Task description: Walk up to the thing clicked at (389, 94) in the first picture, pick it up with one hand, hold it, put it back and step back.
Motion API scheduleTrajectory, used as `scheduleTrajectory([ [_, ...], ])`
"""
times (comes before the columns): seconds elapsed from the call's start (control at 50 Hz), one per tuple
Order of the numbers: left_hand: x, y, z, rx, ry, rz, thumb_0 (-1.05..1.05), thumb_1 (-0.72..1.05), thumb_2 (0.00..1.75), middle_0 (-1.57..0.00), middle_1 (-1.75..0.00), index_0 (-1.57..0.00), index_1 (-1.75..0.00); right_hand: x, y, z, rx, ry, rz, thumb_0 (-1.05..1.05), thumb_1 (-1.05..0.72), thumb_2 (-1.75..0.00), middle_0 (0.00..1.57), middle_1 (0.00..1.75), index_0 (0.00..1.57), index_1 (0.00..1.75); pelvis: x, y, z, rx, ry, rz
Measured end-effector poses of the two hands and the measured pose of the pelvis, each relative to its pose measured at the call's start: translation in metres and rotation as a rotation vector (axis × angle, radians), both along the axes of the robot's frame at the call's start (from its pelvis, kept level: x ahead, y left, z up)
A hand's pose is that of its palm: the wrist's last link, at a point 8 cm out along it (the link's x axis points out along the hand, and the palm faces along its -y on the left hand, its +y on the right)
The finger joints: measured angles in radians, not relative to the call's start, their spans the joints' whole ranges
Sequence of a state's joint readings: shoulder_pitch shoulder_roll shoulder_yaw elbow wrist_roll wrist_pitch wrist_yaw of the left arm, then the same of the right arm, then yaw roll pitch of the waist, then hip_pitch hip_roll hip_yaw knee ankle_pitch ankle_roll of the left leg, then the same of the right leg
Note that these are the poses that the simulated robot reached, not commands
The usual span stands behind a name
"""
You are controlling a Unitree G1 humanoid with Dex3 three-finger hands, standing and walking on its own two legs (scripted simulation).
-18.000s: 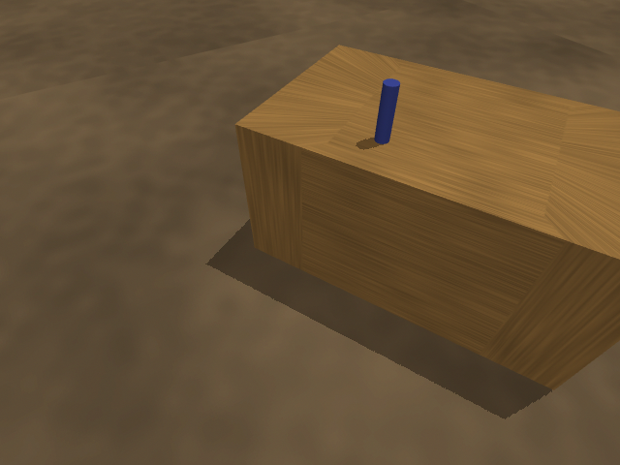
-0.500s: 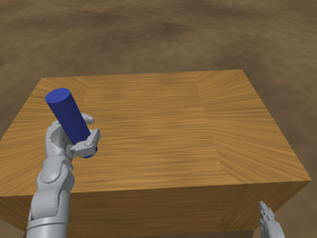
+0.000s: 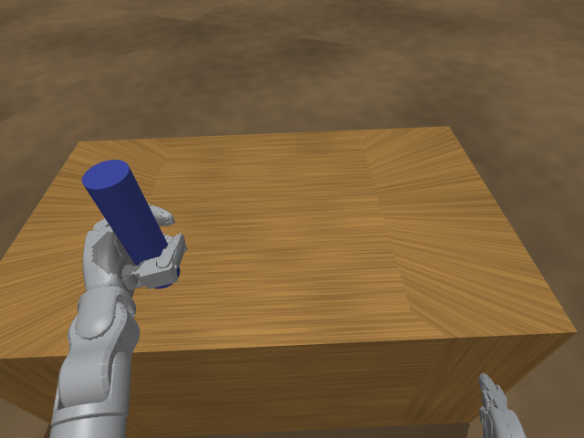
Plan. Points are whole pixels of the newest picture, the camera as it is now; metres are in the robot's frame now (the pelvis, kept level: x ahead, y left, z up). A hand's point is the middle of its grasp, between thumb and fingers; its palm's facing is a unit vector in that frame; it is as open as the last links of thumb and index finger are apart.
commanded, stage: hold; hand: left
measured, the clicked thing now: (139, 232) +0.33 +0.19 +0.16
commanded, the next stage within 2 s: crouch in 0.36 s
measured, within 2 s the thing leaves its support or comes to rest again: neither
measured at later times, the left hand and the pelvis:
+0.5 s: hand (160, 243) +0.34 +0.18 +0.14, palm faces +0.20 -0.98 +0.02, open 5.9 cm; pelvis +0.00 +0.00 +0.00, yaw +0 degrees
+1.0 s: hand (161, 244) +0.39 +0.21 +0.07, palm faces +0.19 -0.98 +0.01, open 5.9 cm; pelvis -0.02 +0.01 -0.01, yaw -1 degrees
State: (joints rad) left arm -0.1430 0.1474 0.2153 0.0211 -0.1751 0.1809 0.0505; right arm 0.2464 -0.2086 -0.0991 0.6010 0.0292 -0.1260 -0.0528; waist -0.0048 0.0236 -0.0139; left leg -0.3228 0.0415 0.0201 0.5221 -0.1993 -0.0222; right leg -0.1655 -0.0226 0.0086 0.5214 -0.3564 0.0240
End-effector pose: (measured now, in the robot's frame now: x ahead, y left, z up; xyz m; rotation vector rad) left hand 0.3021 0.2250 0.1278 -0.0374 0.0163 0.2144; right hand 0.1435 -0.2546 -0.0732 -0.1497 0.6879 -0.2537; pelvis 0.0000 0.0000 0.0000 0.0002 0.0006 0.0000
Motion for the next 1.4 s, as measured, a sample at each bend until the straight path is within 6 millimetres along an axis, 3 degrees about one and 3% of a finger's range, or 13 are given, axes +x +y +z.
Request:
scheduleTrajectory([
  [0.16,0.01,-0.007,0.028,0.039,-0.072,-0.044,-0.01,0.04,1.2,-0.95,-1.17,-0.98,-1.17,0.009,0.002,0.0,0.006,-0.025,-0.02,-0.01,0.52,-0.06,0.06,0.05,0.05,0.05,0.0,0.003,0.001,-0.002,-0.008,-0.001],
  [0.4,0.003,0.005,-0.002,-0.008,0.026,-0.004,-0.01,0.05,1.19,-0.95,-1.17,-0.98,-1.17,0.001,0.003,0.001,0.01,-0.002,-0.001,-0.01,0.52,-0.05,0.06,0.05,0.05,0.05,0.001,0.001,0.001,0.001,0.0,-0.001],
  [0.6,0.009,-0.004,0.019,0.034,-0.06,-0.041,-0.01,0.04,1.2,-0.95,-1.17,-0.98,-1.17,0.011,0.006,0.002,0.01,-0.026,-0.006,-0.01,0.52,-0.06,0.06,0.05,0.05,0.05,0.001,0.002,0.001,-0.001,-0.01,0.001],
  [0.7,0.015,0.0,-0.001,0.002,0.022,-0.042,-0.01,0.04,1.2,-0.96,-1.17,-0.99,-1.17,0.01,0.01,0.002,0.029,-0.028,-0.001,-0.01,0.53,-0.05,0.06,0.05,0.05,0.05,-0.001,0.002,0.001,0.0,-0.005,0.0],
  [0.86,0.027,0.021,-0.045,-0.017,0.088,0.013,-0.01,0.04,1.2,-0.96,-1.17,-0.99,-1.17,-0.009,0.003,-0.003,-0.005,0.042,-0.004,-0.01,0.55,-0.05,0.06,0.05,0.05,0.05,-0.009,0.001,-0.002,-0.004,0.032,-0.001],
  [1.02,0.06,0.031,-0.057,0.014,0.036,-0.023,-0.01,0.04,1.2,-0.96,-1.16,-0.99,-1.17,-0.015,-0.008,-0.005,-0.063,0.063,-0.031,-0.01,0.54,-0.05,0.06,0.05,0.05,0.05,-0.015,0.006,-0.012,-0.015,0.1,-0.01],
  [1.14,0.074,0.037,-0.075,-0.003,0.046,-0.009,-0.01,0.04,1.21,-0.96,-1.16,-0.99,-1.16,-0.021,-0.01,-0.005,-0.077,0.061,-0.044,-0.01,0.53,-0.05,0.06,0.05,0.05,0.05,-0.014,0.009,-0.019,-0.02,0.152,-0.019],
  [1.4,0.093,0.051,-0.107,0.014,0.038,-0.007,-0.01,0.04,1.21,-0.96,-1.16,-0.99,-1.16,-0.013,0.01,0.001,-0.097,0.019,0.015,-0.01,0.52,-0.05,0.06,0.05,0.06,0.05,-0.013,0.016,-0.034,-0.037,0.224,-0.021],
])
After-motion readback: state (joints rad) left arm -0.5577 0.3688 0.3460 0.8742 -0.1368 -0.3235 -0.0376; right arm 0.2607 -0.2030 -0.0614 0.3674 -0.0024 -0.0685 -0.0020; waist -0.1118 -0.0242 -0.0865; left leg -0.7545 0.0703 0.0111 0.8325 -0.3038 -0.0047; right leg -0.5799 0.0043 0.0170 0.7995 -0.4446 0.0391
